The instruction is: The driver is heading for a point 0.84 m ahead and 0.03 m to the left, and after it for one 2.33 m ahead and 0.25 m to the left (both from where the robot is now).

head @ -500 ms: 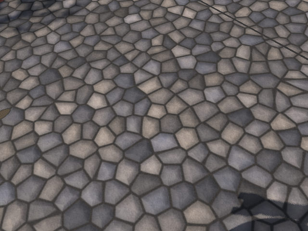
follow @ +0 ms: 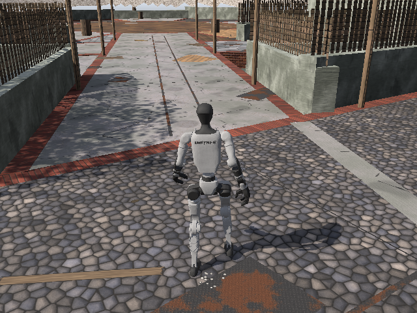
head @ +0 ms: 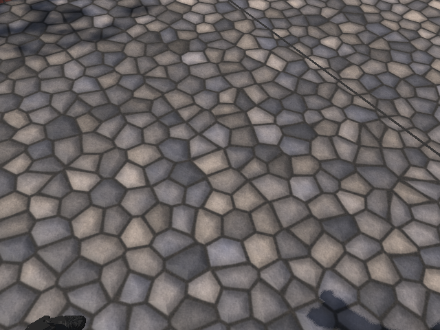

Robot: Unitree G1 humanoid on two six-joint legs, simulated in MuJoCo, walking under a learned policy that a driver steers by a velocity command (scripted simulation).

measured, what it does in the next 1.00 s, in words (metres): walks ahead: right foot, then left foot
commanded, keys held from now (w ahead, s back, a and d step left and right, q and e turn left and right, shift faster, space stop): w+q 0.22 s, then w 0.36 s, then w+e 0.26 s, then e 0.16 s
